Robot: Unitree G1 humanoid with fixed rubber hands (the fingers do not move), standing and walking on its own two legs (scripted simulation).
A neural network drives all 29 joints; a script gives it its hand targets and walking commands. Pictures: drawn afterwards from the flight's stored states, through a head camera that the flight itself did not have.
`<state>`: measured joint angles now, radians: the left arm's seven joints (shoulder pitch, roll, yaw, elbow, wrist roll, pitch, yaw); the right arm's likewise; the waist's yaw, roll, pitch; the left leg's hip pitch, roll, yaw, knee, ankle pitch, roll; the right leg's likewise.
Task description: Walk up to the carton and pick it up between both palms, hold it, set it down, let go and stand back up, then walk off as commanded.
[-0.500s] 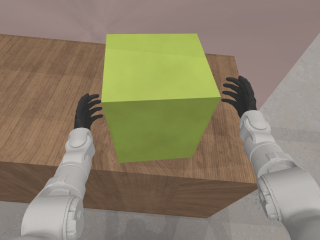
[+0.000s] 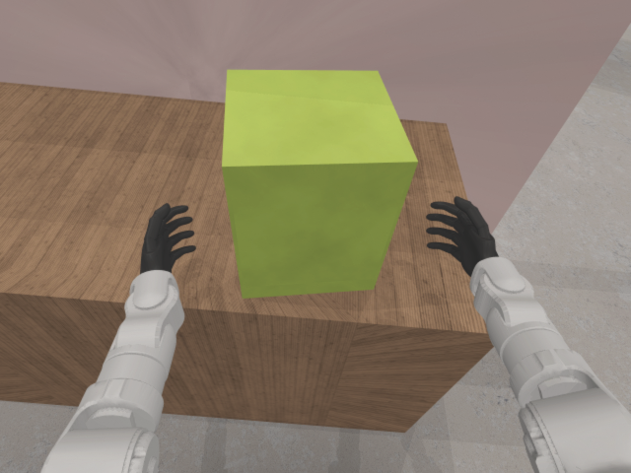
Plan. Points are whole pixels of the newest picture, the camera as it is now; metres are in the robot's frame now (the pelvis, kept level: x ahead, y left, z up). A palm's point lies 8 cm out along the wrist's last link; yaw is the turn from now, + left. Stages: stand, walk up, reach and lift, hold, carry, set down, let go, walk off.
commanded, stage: set down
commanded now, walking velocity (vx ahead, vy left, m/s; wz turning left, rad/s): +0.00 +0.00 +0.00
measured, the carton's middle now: (307, 189) +0.52 +0.05 +0.05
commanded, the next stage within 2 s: none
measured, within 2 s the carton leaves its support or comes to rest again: neither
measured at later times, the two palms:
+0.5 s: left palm (132, 305) +0.30 +0.25 +0.04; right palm (484, 308) +0.34 -0.20 +0.04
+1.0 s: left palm (116, 347) +0.25 +0.25 +0.03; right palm (493, 352) +0.28 -0.21 +0.02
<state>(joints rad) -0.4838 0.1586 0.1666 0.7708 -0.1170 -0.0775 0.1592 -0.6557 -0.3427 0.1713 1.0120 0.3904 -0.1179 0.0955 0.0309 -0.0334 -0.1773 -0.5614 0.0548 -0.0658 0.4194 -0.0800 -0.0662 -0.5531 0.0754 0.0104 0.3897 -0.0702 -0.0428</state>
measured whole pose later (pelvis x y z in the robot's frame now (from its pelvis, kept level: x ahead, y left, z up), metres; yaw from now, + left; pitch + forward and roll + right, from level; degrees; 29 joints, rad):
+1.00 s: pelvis +0.06 +0.00 +0.01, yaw +1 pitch +0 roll +0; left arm 0.26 0.14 0.15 0.12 -0.12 -0.01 0.07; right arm 0.16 -0.33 0.13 0.38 0.32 -0.21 0.09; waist 0.03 -0.03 -0.06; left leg -0.23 0.05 -0.07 0.41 -0.19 -0.06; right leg -0.22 0.07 0.01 0.39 -0.18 -0.05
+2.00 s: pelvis +0.07 +0.00 +0.01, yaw +1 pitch +0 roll +0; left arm 0.27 0.21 0.13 0.31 -0.12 0.07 -0.02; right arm 0.20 -0.20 0.12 0.57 0.10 -0.21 0.01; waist 0.03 -0.03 0.01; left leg -0.21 0.04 -0.07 0.41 -0.21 -0.05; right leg -0.21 0.06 0.01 0.39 -0.19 -0.04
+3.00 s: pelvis +0.08 +0.01 +0.01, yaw +1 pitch +2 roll +0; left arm 0.26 0.20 0.13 0.39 -0.12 0.12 -0.02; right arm 0.20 -0.16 0.08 0.80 0.03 -0.29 -0.02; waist 0.03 -0.03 0.01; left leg -0.21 0.04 -0.07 0.41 -0.23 -0.05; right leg -0.21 0.06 0.01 0.39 -0.21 -0.04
